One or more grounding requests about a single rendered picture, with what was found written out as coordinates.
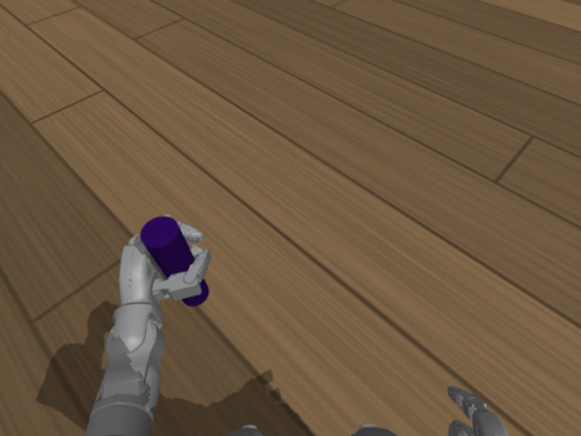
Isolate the right robot hand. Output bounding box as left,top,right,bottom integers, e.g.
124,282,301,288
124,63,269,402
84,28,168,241
448,386,509,436

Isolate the left robot hand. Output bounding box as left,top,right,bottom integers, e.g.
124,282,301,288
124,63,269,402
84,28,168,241
119,214,212,310

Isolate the left robot arm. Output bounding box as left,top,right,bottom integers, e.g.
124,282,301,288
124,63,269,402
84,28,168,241
84,302,165,436

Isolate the can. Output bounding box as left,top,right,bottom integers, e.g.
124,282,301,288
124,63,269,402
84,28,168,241
141,216,209,306

